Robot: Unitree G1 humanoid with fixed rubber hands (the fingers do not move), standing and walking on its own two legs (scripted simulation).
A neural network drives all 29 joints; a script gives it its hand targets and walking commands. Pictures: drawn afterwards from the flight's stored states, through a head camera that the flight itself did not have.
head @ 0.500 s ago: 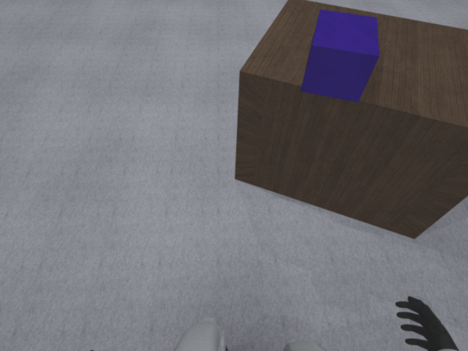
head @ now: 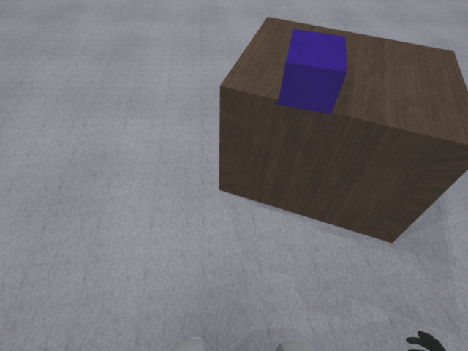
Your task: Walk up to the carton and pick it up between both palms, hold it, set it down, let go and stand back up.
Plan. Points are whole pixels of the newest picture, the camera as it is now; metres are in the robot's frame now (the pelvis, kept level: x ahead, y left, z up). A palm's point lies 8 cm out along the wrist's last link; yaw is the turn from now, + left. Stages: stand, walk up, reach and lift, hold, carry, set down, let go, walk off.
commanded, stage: walk up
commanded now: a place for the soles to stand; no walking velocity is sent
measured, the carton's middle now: (311, 70) +0.98 -0.23 -0.04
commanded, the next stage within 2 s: none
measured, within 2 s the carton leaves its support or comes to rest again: neither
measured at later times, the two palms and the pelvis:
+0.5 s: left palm out of the picture -0.03 +0.21 -0.07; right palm out of the picture +0.10 -0.39 -0.12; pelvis -0.01 -0.10 +0.00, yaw -4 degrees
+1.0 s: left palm out of the picture +0.11 +0.29 -0.12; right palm (446, 335) +0.17 -0.32 -0.05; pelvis +0.07 +0.00 +0.01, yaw -4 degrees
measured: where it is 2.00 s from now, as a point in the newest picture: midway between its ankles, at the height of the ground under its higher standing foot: outside the picture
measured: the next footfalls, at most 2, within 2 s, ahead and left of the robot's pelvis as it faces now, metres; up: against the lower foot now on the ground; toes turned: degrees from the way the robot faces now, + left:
right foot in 0.16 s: +0.03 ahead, -0.20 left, +0.00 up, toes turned +3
left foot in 0.78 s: +0.15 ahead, +0.06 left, +0.00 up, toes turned +2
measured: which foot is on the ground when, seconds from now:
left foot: down 0.00-0.16, up 0.18-0.76, down 0.78-1.00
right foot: up 0.00-0.14, down 0.16-0.78, up 0.80-1.00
